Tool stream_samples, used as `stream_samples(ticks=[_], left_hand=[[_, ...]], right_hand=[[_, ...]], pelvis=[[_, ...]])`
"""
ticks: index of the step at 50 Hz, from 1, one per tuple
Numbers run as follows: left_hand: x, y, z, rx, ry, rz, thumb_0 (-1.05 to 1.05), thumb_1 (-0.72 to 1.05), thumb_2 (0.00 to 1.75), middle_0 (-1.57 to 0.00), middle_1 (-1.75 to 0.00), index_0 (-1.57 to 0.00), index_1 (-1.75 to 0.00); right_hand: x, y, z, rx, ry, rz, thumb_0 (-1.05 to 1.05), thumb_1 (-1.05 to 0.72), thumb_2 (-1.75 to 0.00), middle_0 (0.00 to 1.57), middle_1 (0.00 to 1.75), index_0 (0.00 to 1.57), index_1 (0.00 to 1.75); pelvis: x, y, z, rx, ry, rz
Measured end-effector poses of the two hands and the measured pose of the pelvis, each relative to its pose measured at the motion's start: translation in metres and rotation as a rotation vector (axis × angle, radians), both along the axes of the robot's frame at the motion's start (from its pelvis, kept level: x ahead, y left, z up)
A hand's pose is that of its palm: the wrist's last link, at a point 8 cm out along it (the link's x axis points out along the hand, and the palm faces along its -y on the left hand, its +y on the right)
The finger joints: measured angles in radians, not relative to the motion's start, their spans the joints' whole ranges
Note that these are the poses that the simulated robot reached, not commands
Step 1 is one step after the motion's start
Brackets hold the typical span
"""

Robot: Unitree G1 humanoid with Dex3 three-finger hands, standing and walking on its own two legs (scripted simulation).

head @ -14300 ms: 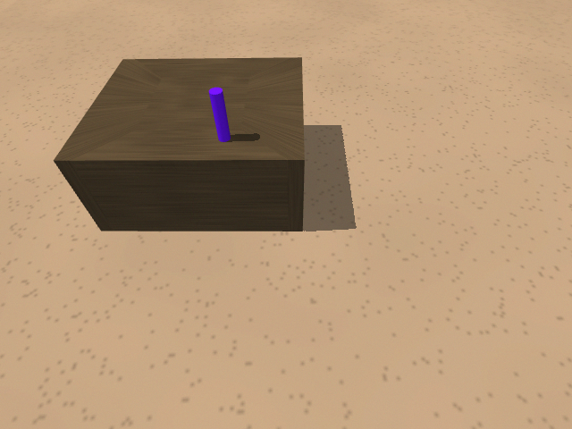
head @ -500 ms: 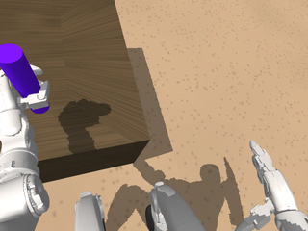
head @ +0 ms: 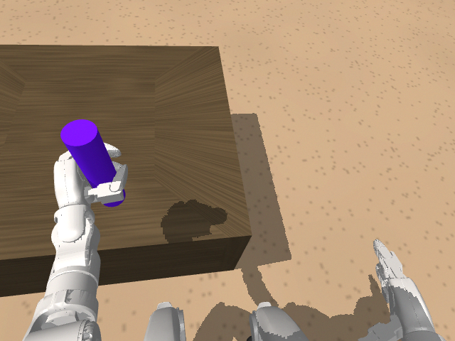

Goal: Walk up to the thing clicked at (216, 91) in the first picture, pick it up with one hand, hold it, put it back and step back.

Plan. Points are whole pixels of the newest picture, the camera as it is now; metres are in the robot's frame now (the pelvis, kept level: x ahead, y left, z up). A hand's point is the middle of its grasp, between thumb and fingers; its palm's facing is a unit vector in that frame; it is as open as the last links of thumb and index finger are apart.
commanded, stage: lift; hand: left
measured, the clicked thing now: (99, 170) +0.41 +0.20 +0.03
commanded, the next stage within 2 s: hold in 0.70 s
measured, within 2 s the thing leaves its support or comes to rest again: neither
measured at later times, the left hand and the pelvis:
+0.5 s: hand (109, 184) +0.37 +0.17 +0.06, palm faces +0.17 -0.99 -0.01, open 6.2 cm; pelvis +0.01 -0.01 +0.03, yaw +1 degrees
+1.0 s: hand (108, 187) +0.35 +0.17 +0.09, palm faces +0.17 -0.98 +0.00, open 6.2 cm; pelvis +0.02 -0.01 +0.04, yaw +1 degrees
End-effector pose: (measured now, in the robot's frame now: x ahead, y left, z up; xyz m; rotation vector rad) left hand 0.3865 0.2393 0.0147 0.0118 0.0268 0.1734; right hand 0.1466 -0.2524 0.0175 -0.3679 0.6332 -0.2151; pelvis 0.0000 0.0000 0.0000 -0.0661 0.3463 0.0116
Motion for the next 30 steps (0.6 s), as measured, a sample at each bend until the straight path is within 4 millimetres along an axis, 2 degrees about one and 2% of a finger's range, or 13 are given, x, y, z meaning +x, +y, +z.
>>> stream_samples(ticks=[11, 30], left_hand=[[-0.028, -0.008, 0.028, -0.005, -0.006, -0.004, -0.03, -0.02, 1.23, -0.97, -1.11, -1.00, -1.13], [-0.055, -0.019, 0.056, -0.007, -0.021, -0.002, -0.03, -0.02, 1.23, -0.97, -1.11, -0.99, -1.13]], right_hand=[[0.004, -0.002, 0.007, 0.034, 0.008, -0.009, -0.01, 0.53, -0.06, 0.06, 0.05, 0.06, 0.05], [0.010, -0.007, 0.004, 0.085, 0.040, -0.029, -0.01, 0.53, -0.06, 0.06, 0.05, 0.06, 0.05]], pelvis=[[0.004, -0.002, 0.019, 0.023, -0.063, 0.003], [0.011, -0.008, 0.034, 0.046, -0.117, -0.002]])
